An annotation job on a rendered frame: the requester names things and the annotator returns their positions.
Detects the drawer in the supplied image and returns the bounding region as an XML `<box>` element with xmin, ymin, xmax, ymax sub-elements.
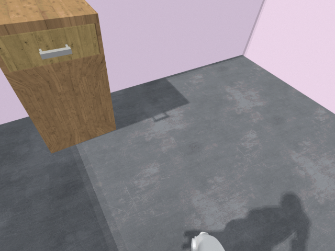
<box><xmin>0</xmin><ymin>24</ymin><xmax>100</xmax><ymax>72</ymax></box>

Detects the handle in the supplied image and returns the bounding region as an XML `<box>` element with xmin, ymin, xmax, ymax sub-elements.
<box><xmin>39</xmin><ymin>44</ymin><xmax>72</xmax><ymax>60</ymax></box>

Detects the cabinet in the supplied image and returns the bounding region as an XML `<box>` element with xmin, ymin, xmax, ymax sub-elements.
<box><xmin>0</xmin><ymin>0</ymin><xmax>116</xmax><ymax>153</ymax></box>

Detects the robot right thigh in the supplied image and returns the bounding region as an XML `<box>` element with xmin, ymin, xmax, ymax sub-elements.
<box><xmin>191</xmin><ymin>234</ymin><xmax>225</xmax><ymax>251</ymax></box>

